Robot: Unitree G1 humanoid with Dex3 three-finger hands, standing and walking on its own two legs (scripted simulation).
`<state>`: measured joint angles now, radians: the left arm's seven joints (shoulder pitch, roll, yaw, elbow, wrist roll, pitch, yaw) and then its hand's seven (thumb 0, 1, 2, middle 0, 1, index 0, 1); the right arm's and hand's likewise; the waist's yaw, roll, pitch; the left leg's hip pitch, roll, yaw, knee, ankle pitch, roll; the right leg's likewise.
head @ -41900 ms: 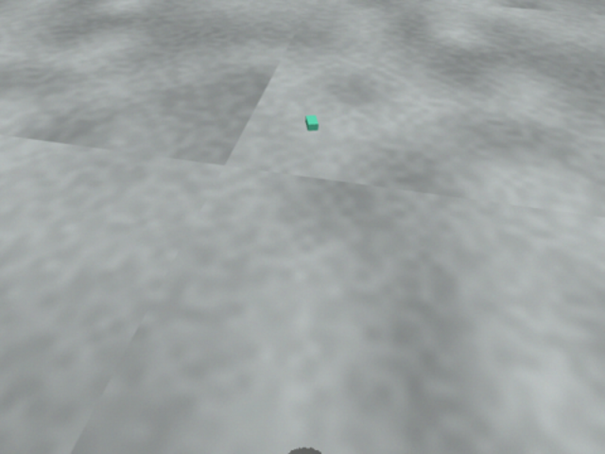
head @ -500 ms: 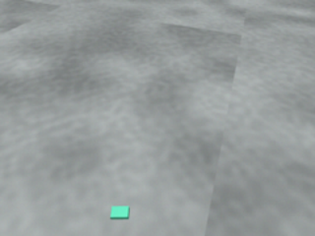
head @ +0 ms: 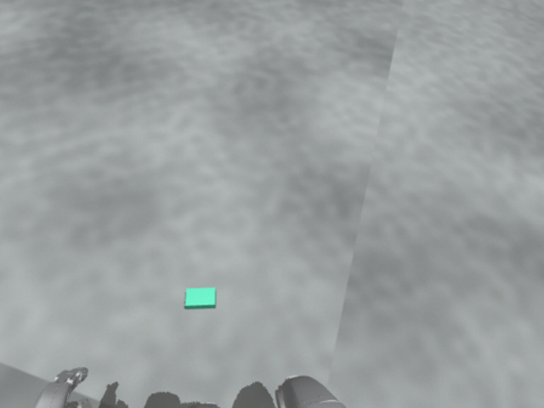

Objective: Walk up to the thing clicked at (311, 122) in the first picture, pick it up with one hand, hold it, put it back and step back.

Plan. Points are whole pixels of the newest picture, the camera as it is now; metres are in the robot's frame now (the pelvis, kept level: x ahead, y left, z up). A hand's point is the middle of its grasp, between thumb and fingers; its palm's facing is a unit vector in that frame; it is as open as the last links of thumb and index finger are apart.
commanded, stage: step back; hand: left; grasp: from above
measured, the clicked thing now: (201, 298) +0.51 +0.18 -0.75
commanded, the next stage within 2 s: none
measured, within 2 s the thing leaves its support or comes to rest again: neither
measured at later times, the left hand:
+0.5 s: hand out of the picture -0.02 +0.22 -0.13, palm faces -0.02 -0.91 -0.41, open 7.4 cm
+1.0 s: hand out of the picture -0.21 +0.23 -0.16, palm faces -0.03 -0.92 -0.39, open 7.4 cm
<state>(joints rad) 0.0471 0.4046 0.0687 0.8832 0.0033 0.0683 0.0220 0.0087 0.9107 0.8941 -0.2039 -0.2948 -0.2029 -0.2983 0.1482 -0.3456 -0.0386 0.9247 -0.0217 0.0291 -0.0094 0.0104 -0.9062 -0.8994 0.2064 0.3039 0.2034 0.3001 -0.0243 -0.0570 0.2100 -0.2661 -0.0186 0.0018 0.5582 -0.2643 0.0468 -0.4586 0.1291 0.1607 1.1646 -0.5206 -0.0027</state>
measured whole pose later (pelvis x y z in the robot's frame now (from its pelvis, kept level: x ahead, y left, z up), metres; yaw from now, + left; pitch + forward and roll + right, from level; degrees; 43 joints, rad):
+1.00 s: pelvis -0.30 -0.04 -0.01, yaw -3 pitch -2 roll -1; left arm 0.19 0.40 0.09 0.84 0.01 0.06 0.00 0.01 0.91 0.89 -0.21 -0.30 -0.20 -0.30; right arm 0.10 -0.37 -0.03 0.80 -0.03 0.03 -0.01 0.01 -0.90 -0.90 0.21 0.30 0.21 0.30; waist 0.02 -0.01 0.18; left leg -0.39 0.06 0.00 0.63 -0.20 0.00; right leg -0.27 0.03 0.08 0.82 -0.48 0.02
